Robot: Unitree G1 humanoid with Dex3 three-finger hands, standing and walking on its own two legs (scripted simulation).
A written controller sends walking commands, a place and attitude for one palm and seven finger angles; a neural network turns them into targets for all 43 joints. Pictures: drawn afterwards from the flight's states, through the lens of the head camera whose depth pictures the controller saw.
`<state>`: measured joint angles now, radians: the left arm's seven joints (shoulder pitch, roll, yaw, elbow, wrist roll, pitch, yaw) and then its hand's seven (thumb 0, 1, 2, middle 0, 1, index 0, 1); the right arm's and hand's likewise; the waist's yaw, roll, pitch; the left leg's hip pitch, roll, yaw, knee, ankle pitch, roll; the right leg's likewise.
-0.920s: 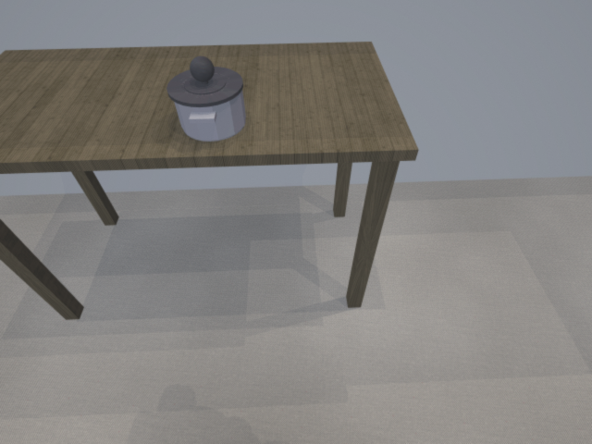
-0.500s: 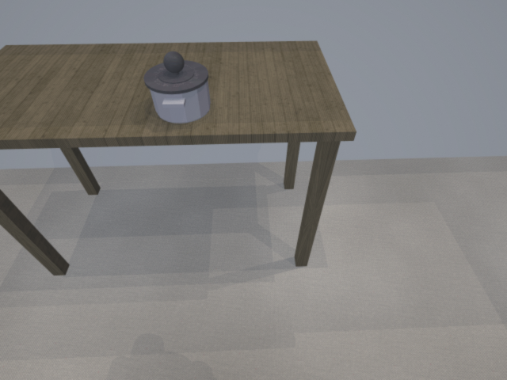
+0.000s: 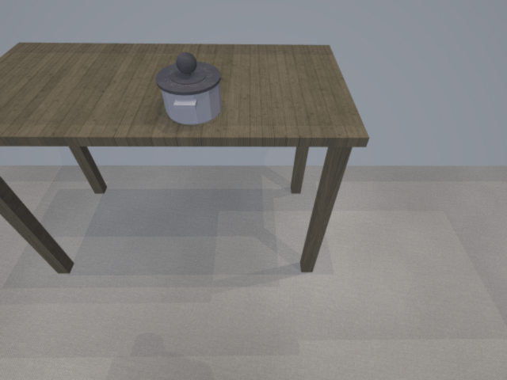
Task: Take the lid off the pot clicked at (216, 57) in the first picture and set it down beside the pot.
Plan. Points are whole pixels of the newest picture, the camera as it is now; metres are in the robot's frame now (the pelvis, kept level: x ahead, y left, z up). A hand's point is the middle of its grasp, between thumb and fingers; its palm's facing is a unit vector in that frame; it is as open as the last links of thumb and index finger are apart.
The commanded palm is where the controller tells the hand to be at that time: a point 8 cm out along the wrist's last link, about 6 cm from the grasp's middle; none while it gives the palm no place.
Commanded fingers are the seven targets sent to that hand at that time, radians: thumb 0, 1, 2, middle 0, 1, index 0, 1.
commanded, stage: take the last steps up to it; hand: left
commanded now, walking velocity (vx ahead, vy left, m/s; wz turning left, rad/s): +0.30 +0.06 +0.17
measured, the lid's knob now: (186, 63) +0.78 +0.22 +0.13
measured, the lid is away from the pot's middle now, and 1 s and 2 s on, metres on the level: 0.00 0.00 0.00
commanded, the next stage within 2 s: come to a stop and stand still in 0.62 s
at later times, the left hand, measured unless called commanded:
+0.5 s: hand (166, 321) +0.26 +0.20 -0.17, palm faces +0.02 -0.98 -0.20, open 7.3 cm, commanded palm none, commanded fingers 0.00 0.90 0.90 -0.20 -0.30 -0.20 -0.30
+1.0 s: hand (160, 312) +0.29 +0.22 -0.19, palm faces +0.15 -0.96 -0.22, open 7.3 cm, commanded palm none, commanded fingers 0.00 0.90 0.90 -0.20 -0.30 -0.20 -0.30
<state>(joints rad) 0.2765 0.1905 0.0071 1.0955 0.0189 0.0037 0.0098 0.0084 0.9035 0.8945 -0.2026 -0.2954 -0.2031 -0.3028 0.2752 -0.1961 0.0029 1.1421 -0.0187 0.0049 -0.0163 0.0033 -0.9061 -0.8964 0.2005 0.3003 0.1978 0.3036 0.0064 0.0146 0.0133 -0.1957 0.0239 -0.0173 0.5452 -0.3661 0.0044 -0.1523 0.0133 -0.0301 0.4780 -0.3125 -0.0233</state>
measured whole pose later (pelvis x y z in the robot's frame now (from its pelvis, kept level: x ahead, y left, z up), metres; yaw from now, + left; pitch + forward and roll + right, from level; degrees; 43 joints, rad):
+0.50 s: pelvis +0.17 +0.01 -0.01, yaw +3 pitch +0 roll +1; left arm 0.13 0.17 0.04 0.98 0.02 -0.02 -0.02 0.01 0.92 0.89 -0.20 -0.29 -0.20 -0.30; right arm 0.49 -0.10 -0.01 1.17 -0.02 -0.07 -0.03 0.00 -0.90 -0.90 0.20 0.30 0.20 0.30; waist -0.05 0.01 0.09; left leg 0.08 -0.01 0.06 0.35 -0.43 0.01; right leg -0.50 -0.06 -0.11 0.64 -0.19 -0.04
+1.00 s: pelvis +0.30 +0.03 +0.00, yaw +3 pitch -1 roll +0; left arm 0.28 0.21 0.04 1.03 0.01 0.03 0.04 0.01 0.91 0.89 -0.20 -0.30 -0.20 -0.30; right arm 0.09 -0.14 -0.02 0.98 -0.01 0.00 -0.03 0.00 -0.91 -0.90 0.20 0.30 0.20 0.30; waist 0.05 -0.04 0.09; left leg -0.30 0.03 0.10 0.54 -0.21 0.03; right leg -0.30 -0.03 -0.05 0.82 -0.51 0.01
